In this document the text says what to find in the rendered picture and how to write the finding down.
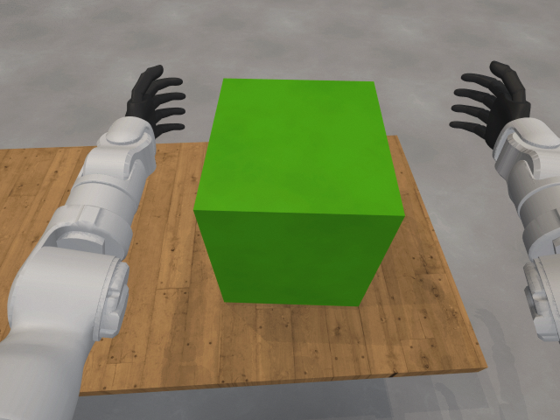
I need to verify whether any robot right forearm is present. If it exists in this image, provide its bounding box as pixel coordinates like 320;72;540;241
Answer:
493;117;560;262

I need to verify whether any robot right hand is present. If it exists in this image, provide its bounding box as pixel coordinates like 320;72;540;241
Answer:
449;61;531;150

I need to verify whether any right robot upper arm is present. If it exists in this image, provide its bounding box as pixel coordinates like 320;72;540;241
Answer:
523;254;560;344

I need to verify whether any robot left forearm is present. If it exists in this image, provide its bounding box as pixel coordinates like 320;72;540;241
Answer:
7;116;157;329

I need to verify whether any table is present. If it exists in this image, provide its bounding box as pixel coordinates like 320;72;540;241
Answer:
0;136;488;396

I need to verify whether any robot left hand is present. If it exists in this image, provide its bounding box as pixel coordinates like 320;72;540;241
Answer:
125;65;186;140

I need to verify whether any carton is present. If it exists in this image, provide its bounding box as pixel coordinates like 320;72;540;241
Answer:
193;78;405;306

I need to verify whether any left robot upper arm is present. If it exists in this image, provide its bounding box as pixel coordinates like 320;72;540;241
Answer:
0;246;130;420

